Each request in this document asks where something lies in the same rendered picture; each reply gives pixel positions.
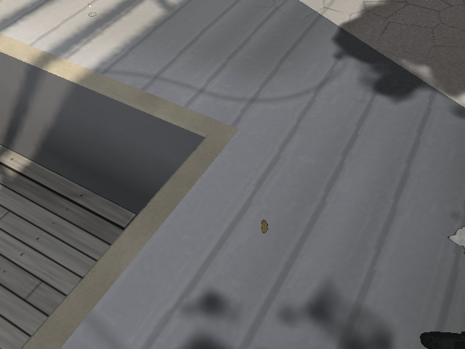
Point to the robot right hand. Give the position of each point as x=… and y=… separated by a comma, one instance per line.
x=443, y=340

